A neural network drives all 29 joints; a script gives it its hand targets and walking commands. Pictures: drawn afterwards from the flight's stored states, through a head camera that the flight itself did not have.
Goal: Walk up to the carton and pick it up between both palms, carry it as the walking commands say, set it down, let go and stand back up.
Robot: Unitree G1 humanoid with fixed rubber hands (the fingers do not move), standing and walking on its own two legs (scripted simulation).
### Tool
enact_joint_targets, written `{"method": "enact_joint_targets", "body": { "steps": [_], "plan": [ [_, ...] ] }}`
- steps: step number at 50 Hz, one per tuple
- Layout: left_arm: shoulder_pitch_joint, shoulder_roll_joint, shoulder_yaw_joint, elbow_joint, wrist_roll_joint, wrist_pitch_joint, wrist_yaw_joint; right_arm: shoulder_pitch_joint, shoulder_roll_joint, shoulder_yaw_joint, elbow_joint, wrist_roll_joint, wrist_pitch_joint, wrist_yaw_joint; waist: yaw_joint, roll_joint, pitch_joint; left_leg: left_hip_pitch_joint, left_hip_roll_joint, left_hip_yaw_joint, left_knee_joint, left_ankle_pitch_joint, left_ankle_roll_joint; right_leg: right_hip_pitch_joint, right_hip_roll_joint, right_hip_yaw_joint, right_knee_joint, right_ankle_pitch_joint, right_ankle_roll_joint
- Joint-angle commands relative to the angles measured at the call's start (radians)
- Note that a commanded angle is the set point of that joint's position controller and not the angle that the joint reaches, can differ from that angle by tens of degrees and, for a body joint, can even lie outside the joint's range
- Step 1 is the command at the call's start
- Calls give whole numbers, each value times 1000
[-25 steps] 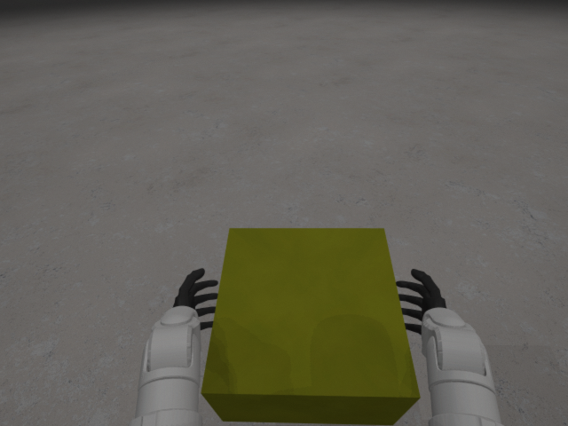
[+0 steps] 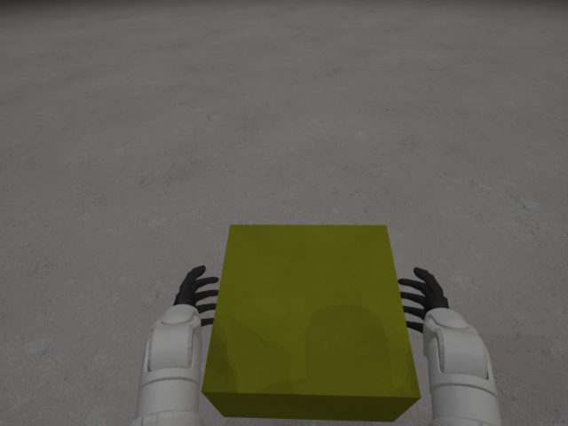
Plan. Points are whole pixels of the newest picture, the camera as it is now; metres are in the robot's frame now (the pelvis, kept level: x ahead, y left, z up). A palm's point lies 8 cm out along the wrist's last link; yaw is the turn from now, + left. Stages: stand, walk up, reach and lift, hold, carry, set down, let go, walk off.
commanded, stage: reach and lift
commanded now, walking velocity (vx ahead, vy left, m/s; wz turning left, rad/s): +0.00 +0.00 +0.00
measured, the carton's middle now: (307, 318) +0.33 +0.00 -0.03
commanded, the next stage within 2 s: hold in 0.32 s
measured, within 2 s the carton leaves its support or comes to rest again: neither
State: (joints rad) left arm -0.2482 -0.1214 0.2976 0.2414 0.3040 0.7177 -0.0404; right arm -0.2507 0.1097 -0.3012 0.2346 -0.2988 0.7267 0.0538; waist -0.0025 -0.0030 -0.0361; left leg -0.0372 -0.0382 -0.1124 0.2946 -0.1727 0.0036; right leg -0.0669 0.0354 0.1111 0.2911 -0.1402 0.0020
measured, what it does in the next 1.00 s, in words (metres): stands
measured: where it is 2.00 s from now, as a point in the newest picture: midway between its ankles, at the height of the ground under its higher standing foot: (272, 387)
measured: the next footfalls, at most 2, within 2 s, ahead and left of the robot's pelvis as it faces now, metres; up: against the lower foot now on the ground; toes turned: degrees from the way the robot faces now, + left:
right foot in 1.38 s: +0.20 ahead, -0.08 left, +0.00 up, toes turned +6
left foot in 1.74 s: +0.51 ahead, +0.19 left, +0.00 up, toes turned +33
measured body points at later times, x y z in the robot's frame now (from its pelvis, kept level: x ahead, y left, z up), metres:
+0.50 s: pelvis +0.00 +0.00 +0.00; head -0.05 +0.00 +0.45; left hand +0.29 +0.18 +0.04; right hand +0.29 -0.18 +0.04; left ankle +0.00 +0.12 -0.75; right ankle +0.02 -0.12 -0.75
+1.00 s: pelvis +0.01 +0.00 -0.01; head -0.04 +0.00 +0.44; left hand +0.30 +0.18 +0.04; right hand +0.30 -0.18 +0.05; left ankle +0.00 +0.12 -0.75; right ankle +0.02 -0.13 -0.75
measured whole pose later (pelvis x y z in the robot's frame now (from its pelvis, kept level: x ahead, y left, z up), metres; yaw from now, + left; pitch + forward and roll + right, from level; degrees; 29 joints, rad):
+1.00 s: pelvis +0.01 +0.00 -0.01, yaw +1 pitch -1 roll +0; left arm -0.22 -0.12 0.24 0.13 0.25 0.78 0.01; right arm -0.19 0.14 -0.25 0.09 -0.25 0.78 -0.06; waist 0.00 -0.01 -0.11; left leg -0.18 -0.03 -0.07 0.47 -0.32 0.01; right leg -0.22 -0.01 0.02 0.48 -0.31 0.01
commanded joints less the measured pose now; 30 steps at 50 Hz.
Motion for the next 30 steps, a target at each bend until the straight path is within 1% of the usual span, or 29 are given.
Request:
{"method": "enact_joint_targets", "body": {
  "steps": [1, 11, 30],
  "plan": [
    [-535, -864, -597, -32, -299, -34, -291, -532, 859, 594, -39, 303, -36, 290, 0, 5, -229, 8, -49, 42, -43, 175, -18, 102, 56, -49, -22, 152, 2],
    [-491, -847, -617, -70, -304, -28, -289, -485, 857, 619, -77, 309, -29, 278, -2, 3, -218, 20, -51, 40, -45, 205, -17, 115, 57, -44, -26, 185, 8],
    [-506, -836, -605, -51, -297, -32, -294, -498, 859, 614, -65, 310, -27, 275, -1, 1, -200, 3, -54, 42, -40, 141, -10, 103, 52, -45, -25, 131, 9]
  ]
}}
